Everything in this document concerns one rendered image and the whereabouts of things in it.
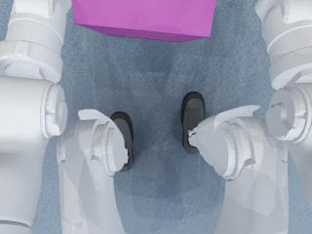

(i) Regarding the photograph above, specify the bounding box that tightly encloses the robot right forearm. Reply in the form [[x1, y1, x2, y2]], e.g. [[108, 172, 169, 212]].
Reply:
[[254, 0, 312, 91]]

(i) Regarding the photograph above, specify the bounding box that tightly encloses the robot left forearm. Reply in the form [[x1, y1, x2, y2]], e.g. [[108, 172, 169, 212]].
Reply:
[[0, 0, 72, 83]]

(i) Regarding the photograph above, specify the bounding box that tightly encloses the right robot upper arm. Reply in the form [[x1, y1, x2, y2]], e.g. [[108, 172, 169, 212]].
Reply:
[[265, 82, 312, 212]]

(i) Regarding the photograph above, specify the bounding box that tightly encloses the right robot thigh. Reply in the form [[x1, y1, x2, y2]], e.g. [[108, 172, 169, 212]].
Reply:
[[209, 116, 289, 234]]

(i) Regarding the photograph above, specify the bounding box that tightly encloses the left robot upper arm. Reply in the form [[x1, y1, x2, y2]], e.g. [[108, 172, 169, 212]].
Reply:
[[0, 75, 68, 234]]

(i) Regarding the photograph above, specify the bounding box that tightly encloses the carton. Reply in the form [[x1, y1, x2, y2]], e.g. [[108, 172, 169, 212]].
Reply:
[[72, 0, 216, 43]]

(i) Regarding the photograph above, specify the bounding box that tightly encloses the robot right foot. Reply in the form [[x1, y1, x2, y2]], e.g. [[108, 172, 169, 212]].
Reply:
[[180, 92, 205, 154]]

